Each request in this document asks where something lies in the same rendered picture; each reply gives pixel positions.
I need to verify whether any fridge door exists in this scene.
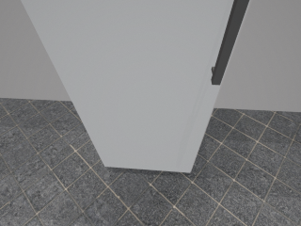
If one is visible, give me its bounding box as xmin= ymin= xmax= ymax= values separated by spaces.
xmin=21 ymin=0 xmax=251 ymax=173

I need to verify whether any handle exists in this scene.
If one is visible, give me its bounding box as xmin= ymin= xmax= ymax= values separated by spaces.
xmin=211 ymin=0 xmax=249 ymax=86

